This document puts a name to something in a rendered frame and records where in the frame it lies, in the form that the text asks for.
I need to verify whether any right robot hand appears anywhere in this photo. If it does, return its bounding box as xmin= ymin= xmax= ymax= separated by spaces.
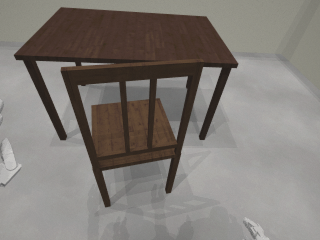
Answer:
xmin=243 ymin=217 xmax=270 ymax=240

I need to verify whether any table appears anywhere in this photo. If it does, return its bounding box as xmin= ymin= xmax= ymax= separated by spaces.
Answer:
xmin=14 ymin=7 xmax=238 ymax=140

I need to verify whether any left robot hand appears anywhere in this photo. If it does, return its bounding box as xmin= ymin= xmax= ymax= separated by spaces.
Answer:
xmin=0 ymin=99 xmax=22 ymax=187

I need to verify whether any chair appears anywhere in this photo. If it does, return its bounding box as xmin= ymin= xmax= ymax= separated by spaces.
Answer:
xmin=60 ymin=59 xmax=204 ymax=208

